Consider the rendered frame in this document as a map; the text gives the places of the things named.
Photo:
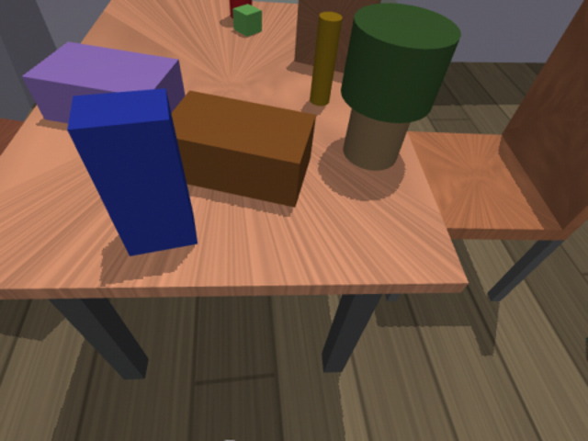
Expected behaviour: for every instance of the potted plant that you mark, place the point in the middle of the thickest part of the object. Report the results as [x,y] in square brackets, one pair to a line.
[397,59]

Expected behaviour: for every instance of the table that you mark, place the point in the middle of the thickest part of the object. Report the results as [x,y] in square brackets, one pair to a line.
[354,231]

